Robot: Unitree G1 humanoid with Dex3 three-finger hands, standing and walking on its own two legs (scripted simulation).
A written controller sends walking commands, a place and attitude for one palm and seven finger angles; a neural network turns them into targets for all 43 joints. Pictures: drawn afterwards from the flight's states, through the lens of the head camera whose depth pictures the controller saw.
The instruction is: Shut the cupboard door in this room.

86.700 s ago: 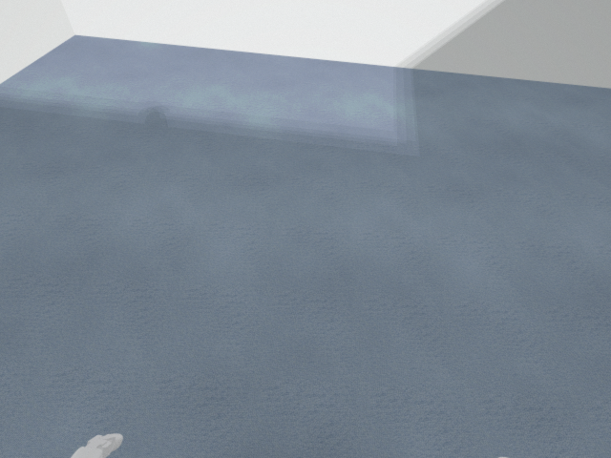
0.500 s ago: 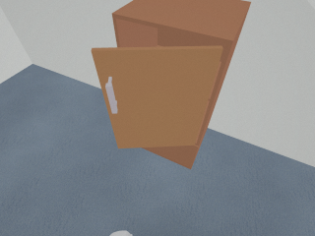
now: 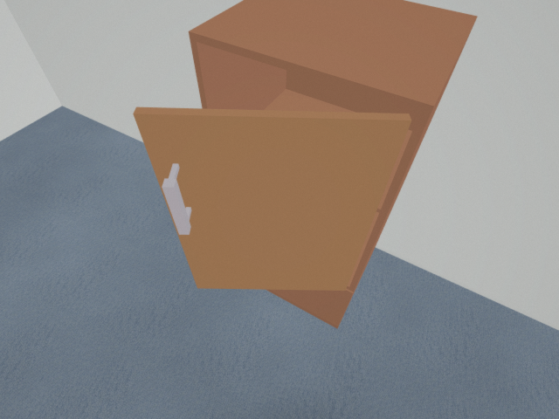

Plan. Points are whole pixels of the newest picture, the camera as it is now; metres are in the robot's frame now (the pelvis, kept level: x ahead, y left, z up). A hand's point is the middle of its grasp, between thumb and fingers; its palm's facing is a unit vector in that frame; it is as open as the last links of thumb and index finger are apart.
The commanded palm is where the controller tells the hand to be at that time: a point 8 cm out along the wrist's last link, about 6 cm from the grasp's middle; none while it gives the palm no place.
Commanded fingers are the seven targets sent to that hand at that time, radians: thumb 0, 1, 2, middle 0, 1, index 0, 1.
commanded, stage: come to a stop and stand still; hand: left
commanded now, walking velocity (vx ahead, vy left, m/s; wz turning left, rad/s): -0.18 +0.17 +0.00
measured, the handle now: (179, 200) +0.47 +0.22 -0.01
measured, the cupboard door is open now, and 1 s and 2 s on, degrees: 29 29 29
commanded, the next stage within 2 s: look again from close up in 1.12 s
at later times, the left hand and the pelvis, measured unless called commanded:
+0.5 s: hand out of the picture +0.04 +0.24 -0.17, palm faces +0.03 -0.98 -0.21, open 7.3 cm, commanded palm none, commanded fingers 0.00 0.90 0.90 -0.20 -0.30 -0.20 -0.30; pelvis -0.01 +0.03 +0.01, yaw -1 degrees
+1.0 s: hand out of the picture -0.02 +0.14 -0.17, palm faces +0.01 -0.98 -0.18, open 7.3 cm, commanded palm none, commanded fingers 0.00 0.90 0.90 -0.20 -0.30 -0.20 -0.30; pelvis -0.03 -0.03 +0.01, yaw +0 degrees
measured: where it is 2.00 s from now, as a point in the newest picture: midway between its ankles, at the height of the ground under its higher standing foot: outside the picture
